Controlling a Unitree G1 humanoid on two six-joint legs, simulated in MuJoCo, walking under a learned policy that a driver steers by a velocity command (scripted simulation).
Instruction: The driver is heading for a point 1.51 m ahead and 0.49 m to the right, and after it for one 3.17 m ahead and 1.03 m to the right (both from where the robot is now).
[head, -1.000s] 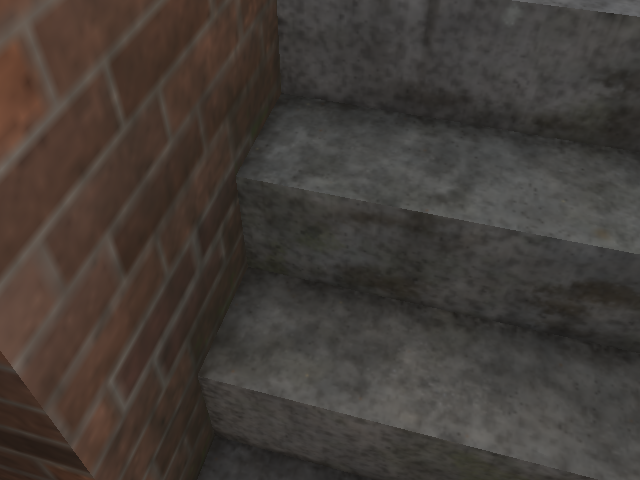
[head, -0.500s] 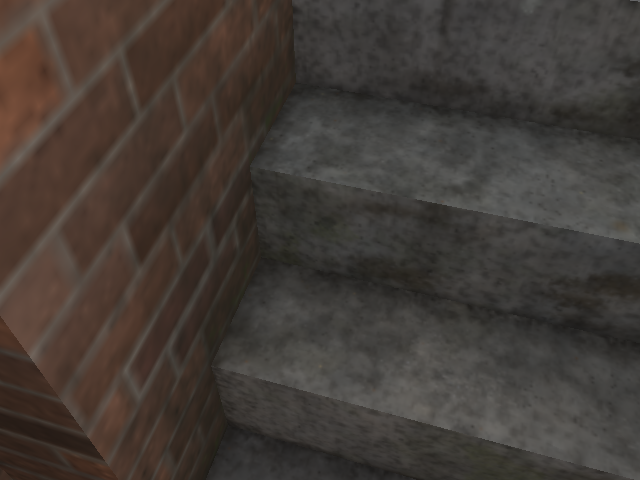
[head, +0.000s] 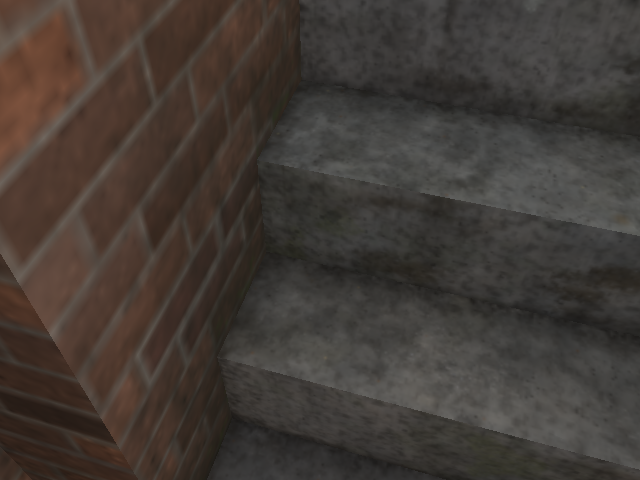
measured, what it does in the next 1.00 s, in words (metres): stands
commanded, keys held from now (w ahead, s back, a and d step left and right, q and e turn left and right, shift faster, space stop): no key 0.24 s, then w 0.76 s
